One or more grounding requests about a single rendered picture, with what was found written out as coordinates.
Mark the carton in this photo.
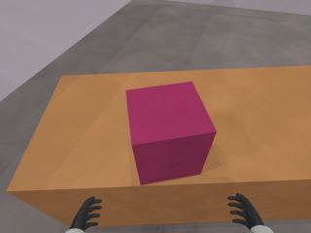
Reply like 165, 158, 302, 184
125, 82, 217, 185

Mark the left robot hand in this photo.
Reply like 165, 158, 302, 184
70, 196, 102, 232

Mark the pedestal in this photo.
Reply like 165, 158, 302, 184
6, 65, 311, 228

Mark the right robot hand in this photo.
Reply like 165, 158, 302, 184
227, 193, 264, 231

